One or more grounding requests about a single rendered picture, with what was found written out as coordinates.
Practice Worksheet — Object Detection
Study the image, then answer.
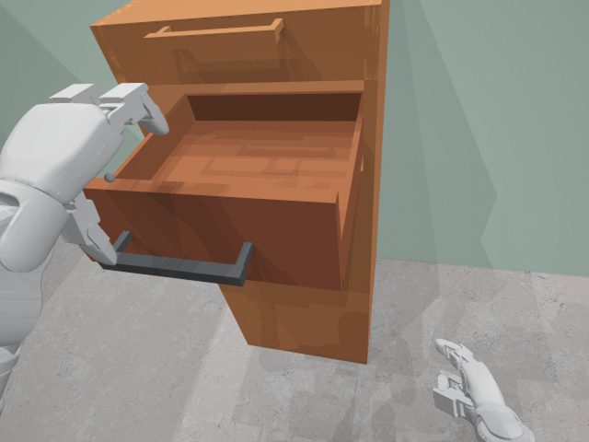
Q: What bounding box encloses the robot left hand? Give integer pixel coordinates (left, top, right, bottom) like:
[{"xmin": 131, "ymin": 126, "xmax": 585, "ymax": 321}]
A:
[{"xmin": 0, "ymin": 83, "xmax": 169, "ymax": 265}]

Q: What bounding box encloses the right robot forearm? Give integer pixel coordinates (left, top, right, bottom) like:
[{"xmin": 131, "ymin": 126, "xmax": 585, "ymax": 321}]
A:
[{"xmin": 474, "ymin": 402, "xmax": 536, "ymax": 442}]

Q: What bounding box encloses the cabinet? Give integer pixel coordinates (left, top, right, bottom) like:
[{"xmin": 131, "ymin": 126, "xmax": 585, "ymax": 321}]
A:
[{"xmin": 89, "ymin": 0, "xmax": 390, "ymax": 365}]

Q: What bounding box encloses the handle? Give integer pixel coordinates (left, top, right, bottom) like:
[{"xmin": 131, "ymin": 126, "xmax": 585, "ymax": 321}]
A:
[
  {"xmin": 97, "ymin": 231, "xmax": 254, "ymax": 286},
  {"xmin": 144, "ymin": 25, "xmax": 280, "ymax": 51}
]

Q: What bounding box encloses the drawer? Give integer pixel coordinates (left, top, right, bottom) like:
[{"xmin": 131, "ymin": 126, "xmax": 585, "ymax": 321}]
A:
[{"xmin": 80, "ymin": 90, "xmax": 364, "ymax": 291}]

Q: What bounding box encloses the robot right hand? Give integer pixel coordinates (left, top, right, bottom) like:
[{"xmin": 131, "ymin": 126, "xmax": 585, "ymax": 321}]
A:
[{"xmin": 433, "ymin": 339, "xmax": 506, "ymax": 426}]

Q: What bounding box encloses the left robot forearm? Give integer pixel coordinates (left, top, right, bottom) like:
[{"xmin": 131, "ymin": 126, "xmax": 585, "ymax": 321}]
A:
[{"xmin": 0, "ymin": 180, "xmax": 70, "ymax": 416}]

